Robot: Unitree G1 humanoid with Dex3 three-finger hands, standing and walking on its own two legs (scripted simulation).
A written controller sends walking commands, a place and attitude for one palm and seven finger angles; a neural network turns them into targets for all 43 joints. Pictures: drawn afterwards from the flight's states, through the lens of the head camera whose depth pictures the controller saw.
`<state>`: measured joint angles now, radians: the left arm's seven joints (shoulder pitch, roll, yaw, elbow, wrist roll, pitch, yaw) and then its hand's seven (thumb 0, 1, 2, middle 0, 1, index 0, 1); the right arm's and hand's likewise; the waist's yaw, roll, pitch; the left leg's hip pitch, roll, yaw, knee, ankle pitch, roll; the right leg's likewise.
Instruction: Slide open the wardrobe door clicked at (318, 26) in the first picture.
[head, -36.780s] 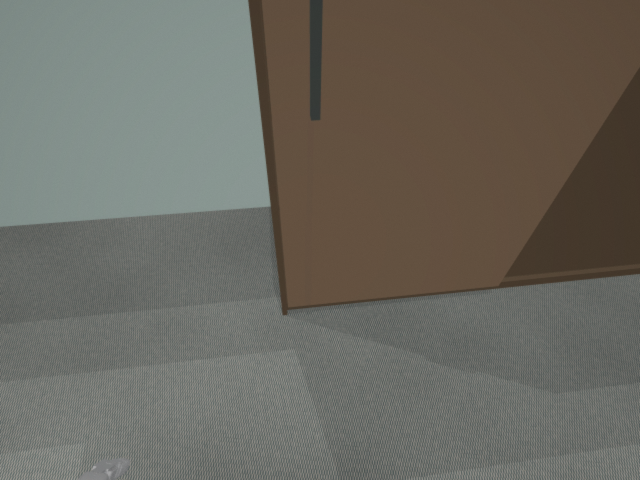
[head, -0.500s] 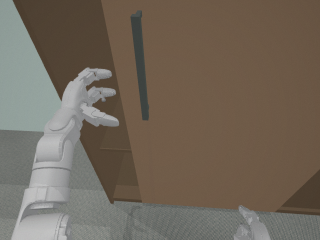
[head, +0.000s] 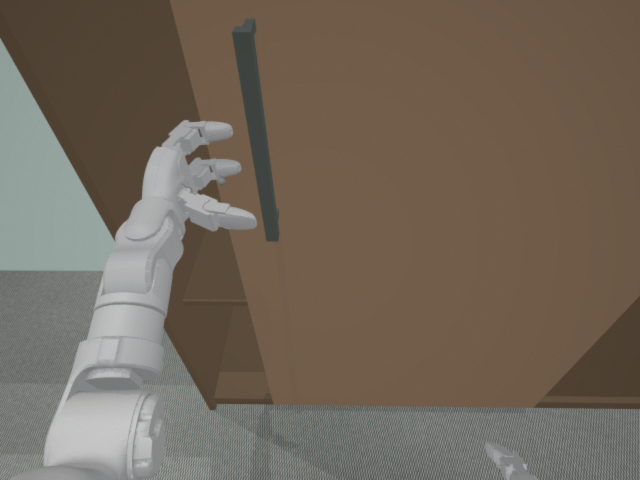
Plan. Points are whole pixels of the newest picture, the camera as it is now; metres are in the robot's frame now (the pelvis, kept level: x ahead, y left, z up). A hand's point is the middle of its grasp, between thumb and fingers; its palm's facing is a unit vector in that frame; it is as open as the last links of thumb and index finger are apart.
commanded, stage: move the hooked fingers beside the handle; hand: left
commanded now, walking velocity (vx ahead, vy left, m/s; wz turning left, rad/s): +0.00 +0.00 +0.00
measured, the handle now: (262, 147) +0.47 +0.10 +0.20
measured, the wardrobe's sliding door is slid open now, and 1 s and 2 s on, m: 0.19 0.19 0.19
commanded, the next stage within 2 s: feel for the door with the fingertips in 0.64 s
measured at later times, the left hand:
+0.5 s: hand (223, 189) +0.40 +0.14 +0.19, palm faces +0.02 -1.00 +0.01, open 14.0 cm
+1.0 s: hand (241, 185) +0.41 +0.12 +0.19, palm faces +0.00 -1.00 +0.02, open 14.0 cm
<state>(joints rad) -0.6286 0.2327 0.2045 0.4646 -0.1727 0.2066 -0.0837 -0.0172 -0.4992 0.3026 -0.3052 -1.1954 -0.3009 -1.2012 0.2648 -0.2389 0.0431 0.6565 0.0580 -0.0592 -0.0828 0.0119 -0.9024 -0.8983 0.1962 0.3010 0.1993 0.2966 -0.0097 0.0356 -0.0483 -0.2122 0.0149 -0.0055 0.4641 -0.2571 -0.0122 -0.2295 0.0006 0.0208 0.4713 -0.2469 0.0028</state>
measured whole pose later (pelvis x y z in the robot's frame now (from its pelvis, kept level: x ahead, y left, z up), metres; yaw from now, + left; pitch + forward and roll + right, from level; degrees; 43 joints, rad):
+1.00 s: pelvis +0.00 +0.00 +0.00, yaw +0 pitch +0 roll +0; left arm -0.64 0.17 0.14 0.45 -0.16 0.21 -0.02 -0.02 -0.50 0.30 -0.30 -1.20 -0.30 -1.20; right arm 0.25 -0.23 0.04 0.66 0.05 -0.04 -0.08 0.01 -0.90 -0.90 0.20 0.30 0.20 0.30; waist 0.00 0.03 -0.04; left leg -0.20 0.01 -0.01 0.45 -0.25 -0.01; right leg -0.21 0.00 0.01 0.46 -0.24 0.00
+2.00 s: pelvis +0.00 +0.00 +0.00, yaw +0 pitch +0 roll +0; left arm -0.71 0.12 0.10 0.56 -0.14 0.16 0.03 -0.02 -0.50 0.30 -0.31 -1.20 -0.31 -1.21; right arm 0.27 -0.22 0.04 0.68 0.04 -0.04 -0.08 0.01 -0.90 -0.90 0.20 0.30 0.20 0.30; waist -0.01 0.03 -0.04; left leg -0.22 0.01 -0.01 0.46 -0.25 -0.01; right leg -0.23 0.00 0.02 0.46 -0.24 0.01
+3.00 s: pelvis +0.01 +0.00 +0.00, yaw +1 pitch +1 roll +0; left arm -0.69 0.05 0.03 0.45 -0.12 0.23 0.12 -0.02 -0.50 0.30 -0.26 -1.20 -0.25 -1.20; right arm 0.24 -0.20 0.03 0.67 0.03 -0.02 -0.05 0.01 -0.90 -0.90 0.20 0.30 0.20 0.30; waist 0.01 0.03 -0.04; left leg -0.20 0.01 -0.02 0.46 -0.27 -0.01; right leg -0.21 -0.01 0.00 0.47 -0.27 0.00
